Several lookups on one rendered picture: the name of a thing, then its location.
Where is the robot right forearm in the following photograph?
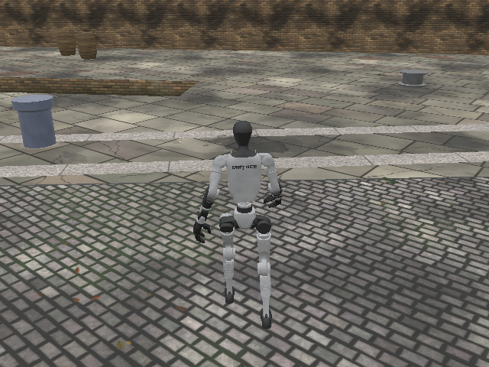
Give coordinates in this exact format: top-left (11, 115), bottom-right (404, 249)
top-left (272, 181), bottom-right (282, 200)

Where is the right robot shin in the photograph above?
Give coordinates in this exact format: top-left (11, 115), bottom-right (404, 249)
top-left (260, 262), bottom-right (271, 318)

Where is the left robot upper arm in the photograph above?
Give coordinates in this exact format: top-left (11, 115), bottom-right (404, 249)
top-left (207, 154), bottom-right (228, 199)

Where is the left robot foot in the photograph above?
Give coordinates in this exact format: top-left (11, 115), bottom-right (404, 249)
top-left (225, 286), bottom-right (235, 304)

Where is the robot left hand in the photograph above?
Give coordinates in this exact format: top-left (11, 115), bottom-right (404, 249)
top-left (193, 221), bottom-right (211, 243)

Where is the robot left forearm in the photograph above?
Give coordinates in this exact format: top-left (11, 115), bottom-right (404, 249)
top-left (196, 186), bottom-right (214, 224)

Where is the right robot upper arm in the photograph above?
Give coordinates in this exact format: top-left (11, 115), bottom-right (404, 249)
top-left (259, 153), bottom-right (280, 193)

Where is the robot right hand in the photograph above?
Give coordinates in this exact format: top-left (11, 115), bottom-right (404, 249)
top-left (264, 194), bottom-right (281, 208)

